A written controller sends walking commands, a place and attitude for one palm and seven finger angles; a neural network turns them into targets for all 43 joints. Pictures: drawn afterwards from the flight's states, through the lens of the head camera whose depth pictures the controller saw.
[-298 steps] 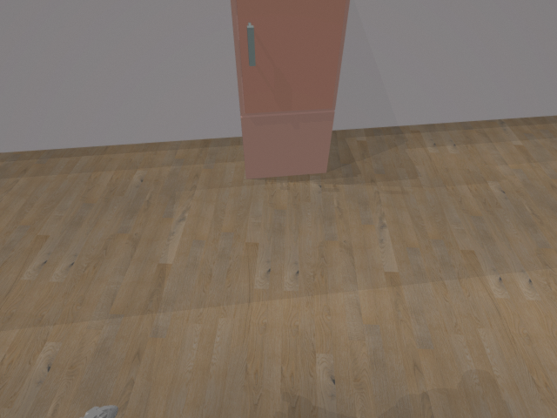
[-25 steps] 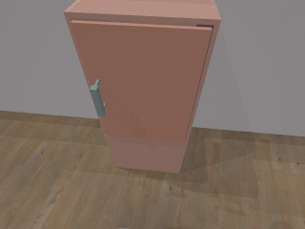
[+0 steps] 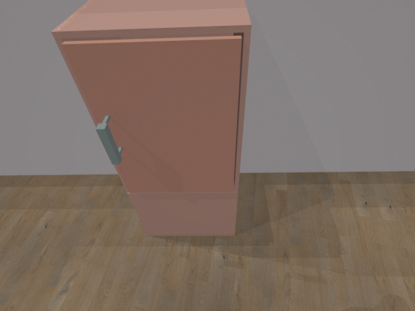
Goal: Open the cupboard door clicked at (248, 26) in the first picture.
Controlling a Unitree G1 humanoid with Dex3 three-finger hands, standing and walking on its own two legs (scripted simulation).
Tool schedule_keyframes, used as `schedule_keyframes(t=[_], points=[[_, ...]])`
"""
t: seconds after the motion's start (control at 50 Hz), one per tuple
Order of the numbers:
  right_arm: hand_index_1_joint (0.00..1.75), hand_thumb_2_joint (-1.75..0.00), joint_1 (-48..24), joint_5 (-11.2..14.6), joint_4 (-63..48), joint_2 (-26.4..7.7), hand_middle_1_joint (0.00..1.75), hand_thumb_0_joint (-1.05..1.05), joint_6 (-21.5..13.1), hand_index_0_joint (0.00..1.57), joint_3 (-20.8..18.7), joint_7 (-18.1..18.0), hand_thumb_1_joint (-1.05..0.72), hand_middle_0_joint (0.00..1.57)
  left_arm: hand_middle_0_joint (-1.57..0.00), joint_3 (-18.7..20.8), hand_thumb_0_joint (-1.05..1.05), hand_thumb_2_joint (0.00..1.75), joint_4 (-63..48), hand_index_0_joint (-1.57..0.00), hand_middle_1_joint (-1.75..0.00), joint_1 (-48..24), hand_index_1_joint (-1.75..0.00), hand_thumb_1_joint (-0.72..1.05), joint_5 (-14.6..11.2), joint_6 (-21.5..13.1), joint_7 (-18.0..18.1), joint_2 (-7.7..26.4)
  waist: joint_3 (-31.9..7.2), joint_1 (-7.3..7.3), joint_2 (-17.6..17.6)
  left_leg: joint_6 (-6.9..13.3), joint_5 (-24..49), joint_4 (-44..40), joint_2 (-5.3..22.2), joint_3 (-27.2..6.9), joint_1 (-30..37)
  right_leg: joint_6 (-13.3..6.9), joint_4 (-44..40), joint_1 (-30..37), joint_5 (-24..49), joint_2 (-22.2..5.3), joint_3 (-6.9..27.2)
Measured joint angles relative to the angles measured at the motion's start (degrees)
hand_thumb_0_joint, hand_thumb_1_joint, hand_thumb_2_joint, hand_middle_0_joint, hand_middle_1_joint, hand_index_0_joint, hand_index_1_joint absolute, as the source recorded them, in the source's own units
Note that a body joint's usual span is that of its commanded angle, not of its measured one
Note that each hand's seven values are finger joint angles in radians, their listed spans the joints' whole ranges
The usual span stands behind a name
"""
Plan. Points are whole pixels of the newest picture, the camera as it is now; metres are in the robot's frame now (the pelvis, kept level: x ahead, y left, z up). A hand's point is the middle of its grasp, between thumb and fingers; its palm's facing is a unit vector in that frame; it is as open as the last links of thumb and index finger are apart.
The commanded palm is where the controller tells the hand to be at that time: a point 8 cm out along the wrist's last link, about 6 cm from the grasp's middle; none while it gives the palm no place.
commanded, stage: come to a stop and stand still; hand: left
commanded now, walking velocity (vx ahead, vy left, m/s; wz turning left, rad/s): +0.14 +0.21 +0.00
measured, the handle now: (112, 139) +0.58 +0.33 -0.02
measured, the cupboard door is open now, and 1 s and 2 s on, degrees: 0 0 0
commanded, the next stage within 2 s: look again from close up in 0.84 s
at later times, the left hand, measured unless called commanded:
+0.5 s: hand out of the picture -0.01 +0.20 -0.17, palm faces +0.10 -0.98 -0.18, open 7.4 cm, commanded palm none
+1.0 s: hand out of the picture +0.01 +0.22 -0.17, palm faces +0.01 -0.98 -0.20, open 7.4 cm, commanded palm none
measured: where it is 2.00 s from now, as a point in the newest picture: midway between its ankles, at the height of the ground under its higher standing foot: outside the picture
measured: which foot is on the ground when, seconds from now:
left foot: up 0.00-0.32, down 0.34-1.00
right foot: down 0.00-1.00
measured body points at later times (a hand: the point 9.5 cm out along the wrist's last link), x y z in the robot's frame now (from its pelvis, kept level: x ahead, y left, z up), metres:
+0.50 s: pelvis +0.01 +0.03 +0.01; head +0.02 +0.04 +0.46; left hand -0.01 +0.25 -0.16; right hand +0.05 -0.20 -0.15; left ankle -0.03 +0.14 -0.73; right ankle -0.01 -0.10 -0.73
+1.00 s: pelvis +0.00 +0.04 +0.01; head +0.02 +0.05 +0.46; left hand +0.01 +0.27 -0.16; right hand -0.01 -0.17 -0.15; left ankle -0.03 +0.14 -0.73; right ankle -0.01 -0.10 -0.73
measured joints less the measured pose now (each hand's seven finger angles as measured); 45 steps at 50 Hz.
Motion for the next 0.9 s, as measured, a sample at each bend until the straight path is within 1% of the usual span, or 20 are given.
schedule_keyframes(t=[0.04, 0.08, 0.12, 0.16, 0.2, 0.26, 0.3, 0.34, 0.38, 0.44, 0.5, 0.6, 0.76, 0.9], points=[[0.30, -0.90, 1.5, -0.2, 0.5, -0.4, 0.30, 0.01, -0.1, 0.20, 0.1, 0.4, -0.92, 0.19, -0.20, -0.4, 0.00, 0.89, 0.4, -0.19, -0.30, 1.0, -0.30, 0.91, -0.1, -0.2, -0.2, -0.9, -1.0, 0.25, -0.3, 0.3, 0.7, 4.1, -0.9, -0.7, -0.1, -0.4, -3.2, 1.0, 1.8, 0.2, 0.6], [0.30, -0.90, 2.9, -0.2, 0.7, -0.7, 0.30, 0.01, -0.7, 0.20, 0.1, 0.6, -0.91, 0.19, -0.20, -0.8, 0.00, 0.89, 0.8, -0.19, -0.30, 1.4, -0.30, 0.90, -0.3, -0.4, -0.4, -1.7, -1.2, -0.01, -0.4, 0.2, 2.0, 6.8, -1.4, -1.0, 0.2, -0.6, -6.0, 1.7, 3.4, 0.3, 0.7], [0.30, -0.90, 4.2, -0.2, 0.8, -0.8, 0.30, 0.01, -1.2, 0.20, 0.1, 0.7, -0.91, 0.19, -0.20, -1.0, 0.00, 0.89, 0.8, -0.20, -0.30, 1.2, -0.30, 0.90, -0.4, -0.6, -0.6, -2.5, -0.8, -0.26, -0.3, 0.0, 2.7, 8.1, -1.6, -1.3, 0.8, -0.7, -7.7, 1.9, 4.4, 0.5, 0.3], [0.30, -0.90, 5.4, -0.2, 1.1, -0.8, 0.30, 0.01, -1.3, 0.20, 0.3, 0.6, -0.91, 0.19, -0.20, -0.8, 0.01, 0.89, 0.9, -0.20, -0.30, 0.9, -0.30, 0.92, -0.3, -0.8, -0.3, -2.7, -0.1, -0.21, -0.2, -0.4, 2.1, 8.1, -1.8, -1.4, 1.8, -0.8, -8.7, 1.9, 4.9, 0.6, -0.3], [0.30, -0.90, 6.0, -0.1, 1.4, -0.6, 0.30, 0.01, -1.3, 0.20, 0.5, 0.3, -0.91, 0.19, -0.20, -0.5, 0.01, 0.89, 0.8, -0.20, -0.30, 0.7, -0.30, 0.92, -0.3, -1.2, -0.3, -2.7, 0.7, 0.18, -0.3, -0.6, 0.3, 6.3, -1.9, -1.3, 3.1, -0.9, -8.9, 1.7, 5.0, 0.4, -0.9], [0.30, -0.90, 5.8, 0.3, 1.8, 0.0, 0.30, 0.01, -1.3, 0.20, 1.0, -0.1, -0.91, 0.19, -0.20, -0.2, 0.01, 0.89, 1.1, -0.20, -0.30, 0.5, -0.30, 0.92, -0.3, -1.5, -0.1, -2.4, 2.0, 0.99, -0.9, -0.8, -2.2, 0.8, -2.2, -1.0, 5.7, -0.5, -8.3, 1.1, 4.8, -0.1, -1.3], [0.30, -0.90, 5.1, 0.5, 1.7, 0.4, 0.30, 0.01, -1.8, 0.20, 1.3, -0.4, -0.91, 0.19, -0.20, -0.1, 0.01, 0.89, 1.8, -0.20, -0.30, 0.5, -0.30, 0.91, -0.4, -1.4, 0.0, -2.1, 2.7, 1.25, -1.3, -0.7, 0.7, -5.9, -2.4, -0.7, 8.4, 0.0, -7.1, 0.6, 4.2, -0.5, -1.4], [0.30, -0.90, 4.6, 0.6, 1.5, 0.6, 0.30, 0.01, -2.8, 0.20, 1.7, -0.7, -0.91, 0.19, -0.20, -0.1, 0.00, 0.89, 2.6, -0.20, -0.30, 0.8, -0.30, 0.91, -0.9, -1.0, 0.2, -2.0, 2.8, 1.17, -0.6, -0.1, 6.7, -12.8, -1.7, -0.8, 11.6, 0.7, -4.7, -0.1, 2.9, 0.0, -1.8], [0.30, -0.90, 3.6, 0.5, 1.9, 1.7, 0.30, 0.01, -3.3, 0.20, 2.0, -1.0, -0.91, 0.19, -0.20, -0.1, 0.00, 0.89, 3.9, -0.20, -0.30, 0.6, -0.30, 0.91, -1.1, -0.2, 0.2, -1.5, 2.9, 1.11, -1.8, 0.6, 4.2, -12.7, -2.2, -0.6, 12.4, 1.5, -3.0, -0.1, 1.8, -0.7, -1.7], [0.30, -0.90, 2.4, 0.4, 2.2, 3.1, 0.30, 0.01, -3.6, 0.20, 2.9, -1.4, -0.92, 0.19, -0.20, -0.4, 0.00, 0.89, 5.3, -0.20, -0.30, 0.8, -0.30, 0.91, -1.0, 0.3, 0.3, -1.2, 2.0, 1.57, -2.8, 1.1, 3.2, -12.3, -2.4, 0.1, 13.4, 2.0, -4.4, 1.5, 2.3, -0.8, -1.0], [0.30, -0.90, 1.3, 0.5, 2.4, 2.8, 0.30, 0.02, -3.8, 0.20, 3.0, -1.9, -0.94, 0.20, -0.20, -1.0, 0.00, 0.89, 6.2, -0.20, -0.30, 0.6, -0.30, 0.91, -1.1, 0.2, 0.1, -1.6, 1.6, 1.56, -2.8, 1.5, 3.4, -13.0, -2.6, 0.5, 14.5, 2.5, -6.0, 2.8, 2.9, -0.8, -0.7], [0.30, -0.90, 0.3, 0.6, 2.4, 2.7, 0.30, 0.01, -4.5, 0.20, 3.4, -2.0, -0.94, 0.20, -0.20, -1.7, 0.00, 0.89, 6.8, -0.20, -0.30, -0.2, -0.30, 0.91, -1.1, -0.2, 0.1, -2.3, 1.4, 1.06, -3.0, 2.1, 3.8, -14.2, -3.0, 1.2, 15.6, 3.2, -7.6, 3.9, 3.9, -1.1, 0.0], [0.30, -0.90, 2.0, 0.7, 3.5, 3.1, 0.30, 0.01, -4.9, 0.20, 3.7, -2.0, -0.94, 0.20, -0.20, -1.9, 0.01, 0.89, 7.1, -0.20, -0.30, -0.9, -0.30, 0.91, -1.1, -0.3, 0.3, -1.6, 1.6, 0.42, -3.3, 2.7, 4.4, -15.8, -3.7, 1.5, 16.8, 3.8, -9.0, 4.8, 4.6, -1.7, 0.3], [0.30, -0.90, 4.5, 0.7, 4.9, 4.1, 0.30, 0.01, -4.8, 0.20, 4.1, -1.9, -0.92, 0.20, -0.20, -2.0, 0.00, 0.89, 7.1, -0.20, -0.30, -0.8, -0.30, 0.91, -1.2, -0.4, 0.4, -1.5, 2.2, -0.05, -2.8, 2.8, 4.9, -16.6, -4.0, 1.6, 17.3, 4.0, -9.3, 5.2, 4.8, -2.0, 0.4]])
